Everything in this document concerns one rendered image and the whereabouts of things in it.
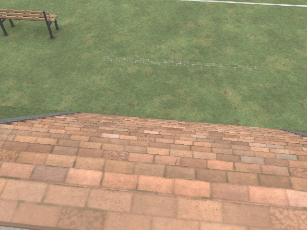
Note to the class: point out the stairs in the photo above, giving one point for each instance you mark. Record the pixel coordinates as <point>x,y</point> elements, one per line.
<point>243,164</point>

